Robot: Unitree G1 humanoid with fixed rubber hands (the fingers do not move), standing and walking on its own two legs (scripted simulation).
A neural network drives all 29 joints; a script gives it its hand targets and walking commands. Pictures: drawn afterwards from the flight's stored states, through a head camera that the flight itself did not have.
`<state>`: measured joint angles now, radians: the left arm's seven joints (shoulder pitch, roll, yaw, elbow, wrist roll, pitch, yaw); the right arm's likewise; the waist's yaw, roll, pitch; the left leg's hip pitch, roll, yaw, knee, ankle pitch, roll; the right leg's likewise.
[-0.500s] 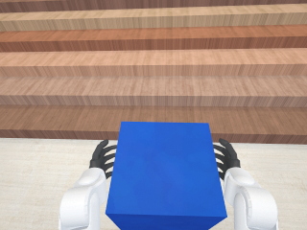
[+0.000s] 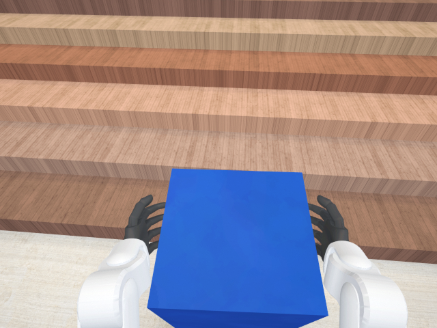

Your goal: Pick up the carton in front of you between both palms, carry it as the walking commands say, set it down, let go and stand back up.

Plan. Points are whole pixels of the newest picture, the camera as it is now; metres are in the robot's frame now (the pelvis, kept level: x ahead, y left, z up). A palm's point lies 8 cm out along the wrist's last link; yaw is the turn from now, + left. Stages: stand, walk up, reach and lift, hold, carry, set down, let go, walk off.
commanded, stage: carry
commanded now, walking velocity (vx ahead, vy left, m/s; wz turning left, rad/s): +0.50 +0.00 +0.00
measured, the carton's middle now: (233, 257) +0.24 +0.00 +0.03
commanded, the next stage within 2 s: none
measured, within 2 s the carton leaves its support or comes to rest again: neither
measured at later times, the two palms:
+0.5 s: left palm (169, 79) +0.64 +0.16 +0.16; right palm (290, 79) +0.65 -0.15 +0.16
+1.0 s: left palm (181, 27) +1.01 +0.17 +0.16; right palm (267, 29) +1.01 -0.13 +0.16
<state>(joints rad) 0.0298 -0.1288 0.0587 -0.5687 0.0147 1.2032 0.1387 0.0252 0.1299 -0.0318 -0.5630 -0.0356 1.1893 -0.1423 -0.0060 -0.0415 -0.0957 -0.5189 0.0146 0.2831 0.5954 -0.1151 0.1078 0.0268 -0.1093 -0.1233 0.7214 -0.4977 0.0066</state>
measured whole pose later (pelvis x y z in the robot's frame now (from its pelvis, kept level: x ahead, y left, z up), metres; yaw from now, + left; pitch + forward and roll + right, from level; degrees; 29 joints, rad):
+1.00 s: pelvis +0.67 +0.02 +0.03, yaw -1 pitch +5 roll +2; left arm -0.46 -0.08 0.24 -0.28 -0.05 1.12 0.18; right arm -0.50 0.14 -0.23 -0.27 -0.03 1.12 -0.18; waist 0.01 0.01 0.01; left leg -0.94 0.01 0.19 1.13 -0.36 0.14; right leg 0.00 -0.04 -0.11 0.51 -0.35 -0.05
